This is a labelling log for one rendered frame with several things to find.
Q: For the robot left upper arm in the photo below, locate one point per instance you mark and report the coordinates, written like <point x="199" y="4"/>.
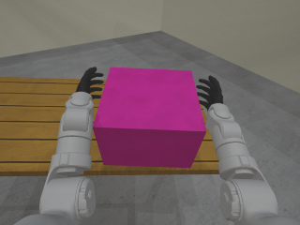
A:
<point x="65" y="201"/>

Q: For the robot right hand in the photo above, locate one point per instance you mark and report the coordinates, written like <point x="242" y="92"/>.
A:
<point x="214" y="92"/>

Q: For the right robot forearm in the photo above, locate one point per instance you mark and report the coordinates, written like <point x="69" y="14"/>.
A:
<point x="234" y="160"/>

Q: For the robot right upper arm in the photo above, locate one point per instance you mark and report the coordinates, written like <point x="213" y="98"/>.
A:
<point x="251" y="202"/>

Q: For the left robot forearm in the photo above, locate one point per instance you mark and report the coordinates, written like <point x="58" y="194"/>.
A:
<point x="72" y="155"/>

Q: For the carton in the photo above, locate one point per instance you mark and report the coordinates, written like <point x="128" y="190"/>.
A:
<point x="149" y="117"/>

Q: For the table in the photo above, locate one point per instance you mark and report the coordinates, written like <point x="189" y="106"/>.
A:
<point x="30" y="115"/>

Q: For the robot left hand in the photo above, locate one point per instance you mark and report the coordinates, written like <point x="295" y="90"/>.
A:
<point x="85" y="83"/>

